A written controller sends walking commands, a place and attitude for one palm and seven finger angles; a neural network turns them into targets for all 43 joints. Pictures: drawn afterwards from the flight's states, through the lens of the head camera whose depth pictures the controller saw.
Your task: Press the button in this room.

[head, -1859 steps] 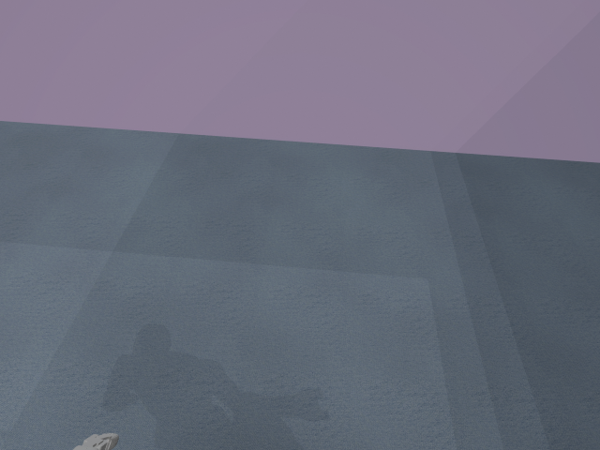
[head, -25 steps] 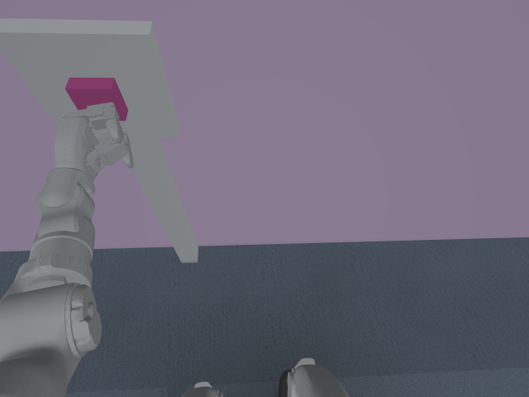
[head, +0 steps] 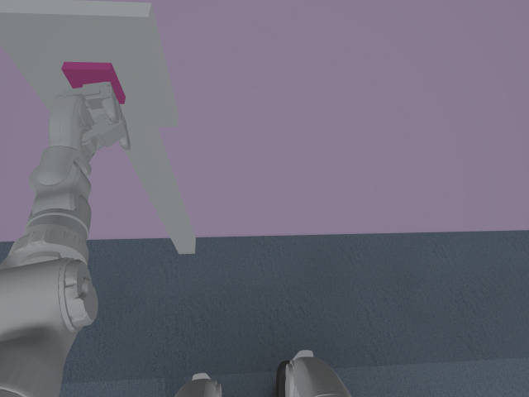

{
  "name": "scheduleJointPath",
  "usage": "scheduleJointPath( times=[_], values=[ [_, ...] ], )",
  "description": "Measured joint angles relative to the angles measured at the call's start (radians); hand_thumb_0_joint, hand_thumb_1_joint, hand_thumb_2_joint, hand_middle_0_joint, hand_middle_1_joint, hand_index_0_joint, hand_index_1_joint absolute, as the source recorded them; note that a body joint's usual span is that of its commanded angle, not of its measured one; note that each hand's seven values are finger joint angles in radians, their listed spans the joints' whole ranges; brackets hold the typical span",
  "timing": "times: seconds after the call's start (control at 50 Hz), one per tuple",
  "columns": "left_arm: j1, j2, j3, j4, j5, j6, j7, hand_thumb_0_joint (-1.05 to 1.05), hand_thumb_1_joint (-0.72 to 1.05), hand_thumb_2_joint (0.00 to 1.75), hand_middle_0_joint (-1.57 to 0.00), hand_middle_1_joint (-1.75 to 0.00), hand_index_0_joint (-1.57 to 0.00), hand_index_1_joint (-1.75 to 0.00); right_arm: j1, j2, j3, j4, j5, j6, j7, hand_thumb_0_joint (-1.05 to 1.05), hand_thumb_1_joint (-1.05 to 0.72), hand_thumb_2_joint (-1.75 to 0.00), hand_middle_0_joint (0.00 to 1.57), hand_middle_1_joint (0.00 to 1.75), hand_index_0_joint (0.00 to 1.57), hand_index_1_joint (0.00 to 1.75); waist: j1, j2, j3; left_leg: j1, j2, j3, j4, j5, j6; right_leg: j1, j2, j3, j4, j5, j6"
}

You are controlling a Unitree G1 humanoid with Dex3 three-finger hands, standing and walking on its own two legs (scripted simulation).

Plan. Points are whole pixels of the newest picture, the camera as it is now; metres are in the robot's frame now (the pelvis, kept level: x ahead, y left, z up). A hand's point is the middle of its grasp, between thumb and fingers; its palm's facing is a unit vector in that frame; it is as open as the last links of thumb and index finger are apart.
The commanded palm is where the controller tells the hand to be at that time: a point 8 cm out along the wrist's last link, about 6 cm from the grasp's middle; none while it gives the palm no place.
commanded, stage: press the button with the knuckle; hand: left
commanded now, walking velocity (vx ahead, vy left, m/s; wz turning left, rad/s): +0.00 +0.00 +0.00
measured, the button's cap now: (97, 80) +0.56 +0.21 +0.12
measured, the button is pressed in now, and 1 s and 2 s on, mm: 9 7 0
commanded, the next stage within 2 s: hold the button down briefly in 0.24 s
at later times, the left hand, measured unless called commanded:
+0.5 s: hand (118, 121) +0.50 +0.18 +0.09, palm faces -0.04 -1.00 -0.05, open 2.9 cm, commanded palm +0.52 +0.23 +0.09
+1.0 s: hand (117, 126) +0.49 +0.19 +0.08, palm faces -0.03 -1.00 -0.02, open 2.8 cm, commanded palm +0.47 +0.23 +0.09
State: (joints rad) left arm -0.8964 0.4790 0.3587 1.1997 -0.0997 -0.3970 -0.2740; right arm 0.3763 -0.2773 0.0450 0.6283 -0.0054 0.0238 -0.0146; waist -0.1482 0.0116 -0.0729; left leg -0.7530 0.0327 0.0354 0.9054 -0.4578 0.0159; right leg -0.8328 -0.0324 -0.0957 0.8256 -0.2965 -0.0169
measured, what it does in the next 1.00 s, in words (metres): stands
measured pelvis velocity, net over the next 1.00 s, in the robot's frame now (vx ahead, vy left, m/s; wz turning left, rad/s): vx -0.02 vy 0.01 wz -0.01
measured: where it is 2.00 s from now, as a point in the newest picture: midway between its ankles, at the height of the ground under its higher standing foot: outside the picture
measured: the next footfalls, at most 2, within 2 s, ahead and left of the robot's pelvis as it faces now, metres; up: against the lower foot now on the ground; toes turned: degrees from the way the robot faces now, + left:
none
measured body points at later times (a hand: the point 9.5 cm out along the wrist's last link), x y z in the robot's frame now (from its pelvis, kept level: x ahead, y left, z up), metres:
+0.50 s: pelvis -0.02 +0.00 -0.01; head +0.11 +0.02 +0.42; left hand +0.50 +0.24 +0.09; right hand -0.03 -0.27 -0.12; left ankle -0.02 +0.11 -0.69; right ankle +0.05 -0.12 -0.69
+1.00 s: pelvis -0.02 +0.01 -0.01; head +0.10 +0.02 +0.42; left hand +0.49 +0.24 +0.09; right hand -0.02 -0.26 -0.11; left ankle -0.02 +0.11 -0.69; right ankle +0.05 -0.12 -0.69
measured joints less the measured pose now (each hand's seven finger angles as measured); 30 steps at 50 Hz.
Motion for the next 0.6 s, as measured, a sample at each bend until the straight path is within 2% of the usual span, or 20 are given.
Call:
scheduleJointPath(
  times=[0.16,0.6],
  values=[
    [-0.058,0.03,0.004,0.052,0.025,-0.004,0.001,-0.02,0.8,0.93,-1.3,-1.5,-1.34,-1.5,0.01,-0.002,0.009,0.008,-0.008,-0.008,0.001,0.01,-0.91,-0.9,0.2,0.3,0.21,0.3,-0.019,0.001,0.0,-0.041,-0.002,-0.009,0.024,0.001,0.002,-0.032,-0.004,-0.008,0.014,0.004,0.0],
    [-0.172,0.105,-0.012,0.131,0.044,0.015,0.007,-0.02,0.74,0.97,-1.3,-1.5,-1.4,-1.5,0.039,-0.02,0.031,0.011,-0.011,-0.047,-0.007,0.01,-0.91,-0.9,0.2,0.3,0.21,0.3,-0.065,-0.003,0.003,-0.141,-0.005,-0.026,0.074,0.02,0.006,-0.112,-0.007,-0.02,0.035,0.032,-0.001]
  ],
)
